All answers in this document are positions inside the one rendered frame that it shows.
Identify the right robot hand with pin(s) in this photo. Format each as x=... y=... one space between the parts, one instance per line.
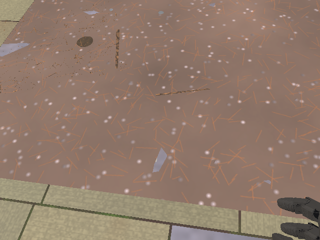
x=310 y=209

